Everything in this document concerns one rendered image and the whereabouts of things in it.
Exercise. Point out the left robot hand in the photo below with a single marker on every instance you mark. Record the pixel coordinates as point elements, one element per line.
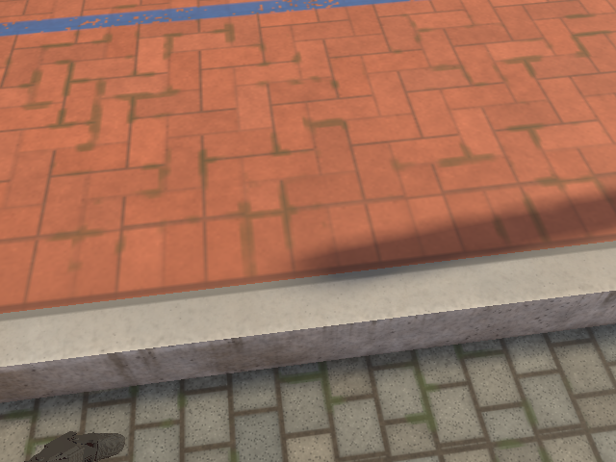
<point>81,448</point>

